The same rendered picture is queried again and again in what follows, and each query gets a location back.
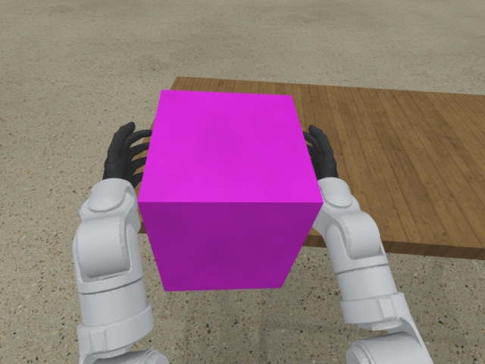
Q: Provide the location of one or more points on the left robot upper arm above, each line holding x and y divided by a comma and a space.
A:
136, 357

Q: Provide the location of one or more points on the left robot forearm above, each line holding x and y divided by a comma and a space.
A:
108, 269

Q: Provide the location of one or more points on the carton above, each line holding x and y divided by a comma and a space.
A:
228, 193

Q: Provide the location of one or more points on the table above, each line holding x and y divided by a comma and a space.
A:
414, 160

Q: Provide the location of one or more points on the right robot forearm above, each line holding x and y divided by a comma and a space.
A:
369, 295

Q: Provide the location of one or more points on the right robot upper arm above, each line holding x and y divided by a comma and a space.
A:
395, 348

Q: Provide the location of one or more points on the robot left hand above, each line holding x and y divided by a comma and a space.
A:
119, 162

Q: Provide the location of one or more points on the robot right hand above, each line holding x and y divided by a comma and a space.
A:
324, 164

